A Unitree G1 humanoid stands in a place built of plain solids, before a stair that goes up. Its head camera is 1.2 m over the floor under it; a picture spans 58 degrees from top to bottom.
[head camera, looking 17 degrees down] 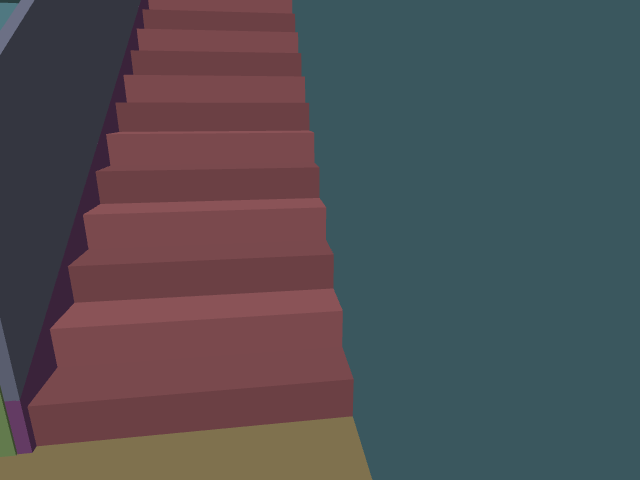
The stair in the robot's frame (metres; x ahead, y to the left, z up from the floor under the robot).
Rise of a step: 0.18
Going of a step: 0.25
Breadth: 1.20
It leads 8 degrees to the left of straight ahead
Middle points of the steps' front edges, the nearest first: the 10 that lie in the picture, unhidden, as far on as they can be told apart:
1.39 0.46 0.18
1.64 0.49 0.35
1.88 0.53 0.53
2.13 0.56 0.70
2.37 0.59 0.88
2.62 0.63 1.06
2.86 0.66 1.23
3.11 0.70 1.41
3.35 0.73 1.58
3.60 0.76 1.76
